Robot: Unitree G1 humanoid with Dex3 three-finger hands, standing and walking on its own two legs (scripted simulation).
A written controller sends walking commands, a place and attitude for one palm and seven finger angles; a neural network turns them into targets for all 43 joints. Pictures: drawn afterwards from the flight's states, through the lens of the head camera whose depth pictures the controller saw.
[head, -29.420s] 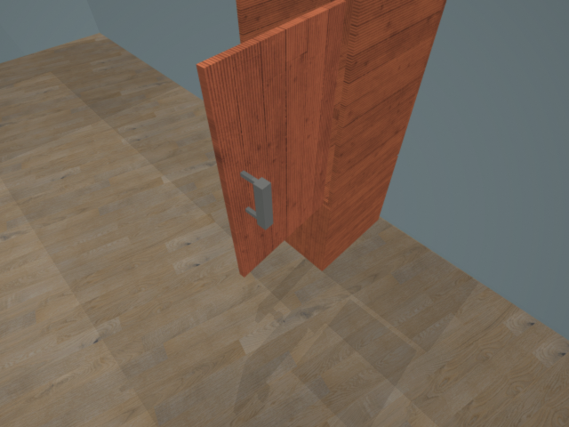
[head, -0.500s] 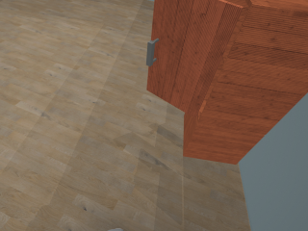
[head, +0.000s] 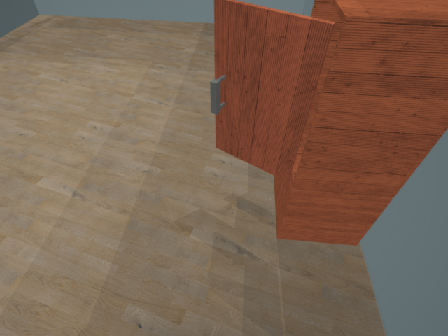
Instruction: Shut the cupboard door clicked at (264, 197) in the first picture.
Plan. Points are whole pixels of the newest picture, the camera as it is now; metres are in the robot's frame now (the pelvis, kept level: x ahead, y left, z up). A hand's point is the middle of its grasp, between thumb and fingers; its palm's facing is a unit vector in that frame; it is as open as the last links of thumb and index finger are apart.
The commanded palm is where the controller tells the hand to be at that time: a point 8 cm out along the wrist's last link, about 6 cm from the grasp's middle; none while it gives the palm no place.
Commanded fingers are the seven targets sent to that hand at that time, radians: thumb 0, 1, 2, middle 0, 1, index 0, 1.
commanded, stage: let the arm hang, fingers relaxed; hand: left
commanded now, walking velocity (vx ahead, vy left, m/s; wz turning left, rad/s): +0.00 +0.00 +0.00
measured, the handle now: (219, 94) +0.90 +0.07 -0.05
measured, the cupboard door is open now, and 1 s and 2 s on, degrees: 61 61 61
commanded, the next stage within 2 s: look to check the result in 0.24 s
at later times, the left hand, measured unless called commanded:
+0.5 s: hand out of the picture -0.01 +0.17 -0.18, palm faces +0.03 -0.98 -0.19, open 7.4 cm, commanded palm none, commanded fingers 0.00 0.90 0.90 -0.20 -0.30 -0.20 -0.30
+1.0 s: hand out of the picture +0.01 +0.16 -0.18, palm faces +0.03 -0.99 -0.17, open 7.4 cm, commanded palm none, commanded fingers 0.00 0.90 0.90 -0.20 -0.30 -0.20 -0.30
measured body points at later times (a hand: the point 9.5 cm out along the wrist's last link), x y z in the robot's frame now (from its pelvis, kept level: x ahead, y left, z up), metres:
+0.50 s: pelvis +0.02 +0.00 +0.00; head +0.03 +0.00 +0.45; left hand -0.01 +0.22 -0.16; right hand +0.00 -0.21 -0.16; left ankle +0.06 +0.10 -0.74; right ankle -0.01 -0.13 -0.74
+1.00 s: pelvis +0.03 +0.00 +0.00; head +0.05 +0.01 +0.45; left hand +0.01 +0.21 -0.16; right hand +0.03 -0.22 -0.16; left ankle +0.06 +0.10 -0.74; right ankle -0.01 -0.13 -0.74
